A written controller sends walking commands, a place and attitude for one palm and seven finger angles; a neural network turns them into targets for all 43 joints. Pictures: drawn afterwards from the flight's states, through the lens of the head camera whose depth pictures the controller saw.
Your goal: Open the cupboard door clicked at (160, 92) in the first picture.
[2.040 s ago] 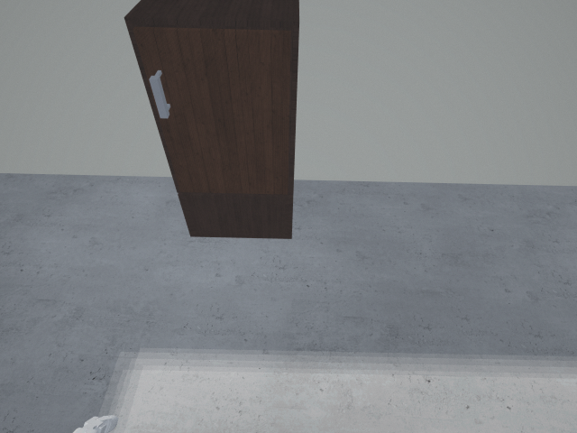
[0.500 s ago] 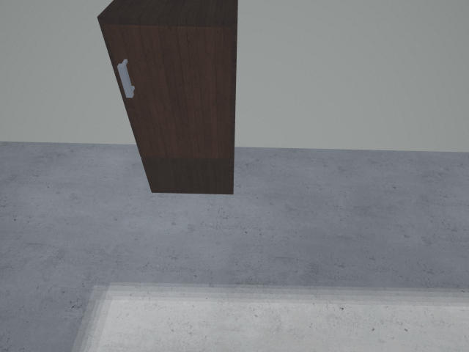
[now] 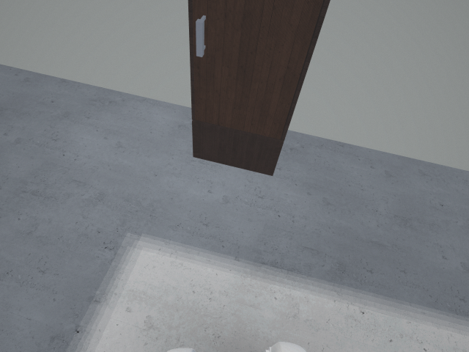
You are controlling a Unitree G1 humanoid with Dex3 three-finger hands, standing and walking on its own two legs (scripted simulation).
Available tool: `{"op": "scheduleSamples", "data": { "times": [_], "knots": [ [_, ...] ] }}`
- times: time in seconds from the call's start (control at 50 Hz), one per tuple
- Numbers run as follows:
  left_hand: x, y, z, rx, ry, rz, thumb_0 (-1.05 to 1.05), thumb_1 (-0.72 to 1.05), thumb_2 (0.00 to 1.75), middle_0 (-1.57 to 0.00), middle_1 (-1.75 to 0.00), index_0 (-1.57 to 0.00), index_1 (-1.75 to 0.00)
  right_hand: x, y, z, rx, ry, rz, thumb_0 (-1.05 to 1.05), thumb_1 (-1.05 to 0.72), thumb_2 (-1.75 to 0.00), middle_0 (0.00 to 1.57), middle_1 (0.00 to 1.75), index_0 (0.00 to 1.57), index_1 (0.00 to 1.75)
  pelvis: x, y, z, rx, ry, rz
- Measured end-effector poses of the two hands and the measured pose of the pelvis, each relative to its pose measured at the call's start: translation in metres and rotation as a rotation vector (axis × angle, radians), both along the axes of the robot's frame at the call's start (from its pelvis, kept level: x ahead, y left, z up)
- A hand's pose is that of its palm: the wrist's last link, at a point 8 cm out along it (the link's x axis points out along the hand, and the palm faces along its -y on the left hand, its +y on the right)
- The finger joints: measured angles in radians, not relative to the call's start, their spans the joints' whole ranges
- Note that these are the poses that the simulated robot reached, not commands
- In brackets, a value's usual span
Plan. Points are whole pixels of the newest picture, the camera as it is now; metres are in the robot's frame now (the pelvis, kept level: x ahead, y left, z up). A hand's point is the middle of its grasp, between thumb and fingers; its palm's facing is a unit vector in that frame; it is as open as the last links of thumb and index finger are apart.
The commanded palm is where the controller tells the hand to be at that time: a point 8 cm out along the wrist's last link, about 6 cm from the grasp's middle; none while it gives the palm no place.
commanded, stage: walk to a spot facing it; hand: left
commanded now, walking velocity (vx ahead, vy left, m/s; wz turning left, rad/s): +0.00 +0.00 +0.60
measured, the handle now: (201, 36) +1.09 +0.16 -0.03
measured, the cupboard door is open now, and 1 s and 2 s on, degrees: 0 0 0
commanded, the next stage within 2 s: turn to face it in 1.00 s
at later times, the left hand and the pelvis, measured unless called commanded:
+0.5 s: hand out of the picture +0.08 +0.22 -0.13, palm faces +0.25 -0.94 -0.25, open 7.4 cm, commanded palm none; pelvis +0.02 -0.01 +0.02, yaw +16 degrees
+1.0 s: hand out of the picture -0.03 +0.10 -0.14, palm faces +0.63 -0.74 -0.22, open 7.4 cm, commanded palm none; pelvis +0.15 +0.02 +0.01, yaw +36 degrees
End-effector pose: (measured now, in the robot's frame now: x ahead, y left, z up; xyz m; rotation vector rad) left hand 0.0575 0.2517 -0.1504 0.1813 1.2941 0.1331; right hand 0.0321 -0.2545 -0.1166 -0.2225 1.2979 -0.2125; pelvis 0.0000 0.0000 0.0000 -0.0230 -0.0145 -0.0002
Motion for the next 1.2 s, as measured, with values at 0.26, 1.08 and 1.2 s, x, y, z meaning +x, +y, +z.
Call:
{"op": "scheduleSamples", "data": {
  "times": [0.26,1.08,1.2],
  "knots": [
    [-0.019,0.029,0.029,0.019,-0.064,0.129,0.01,0.91,0.9,-0.2,-0.3,-0.2,-0.3,0.011,0.025,0.015,0.012,-0.006,0.077,0.01,-0.9,-0.9,0.2,0.3,0.2,0.3,-0.002,0.015,0.02,-0.022,0.039,0.128],
    [-0.115,-0.101,0.022,-0.146,0.332,0.837,0.01,0.9,0.9,-0.2,-0.3,-0.2,-0.3,0.396,0.218,-0.016,0.146,-0.167,0.859,0.01,-0.91,-0.9,0.19,0.29,0.19,0.3,0.168,0.059,-0.009,0.011,0.047,0.697],
    [-0.066,-0.018,0.012,-0.061,0.181,0.848,0.01,0.9,0.9,-0.2,-0.3,-0.2,-0.3,0.409,0.256,0.001,0.123,-0.188,0.876,0.0,-0.9,-0.9,0.2,0.29,0.2,0.3,0.185,0.087,0.001,0.013,0.018,0.711]
  ]
}}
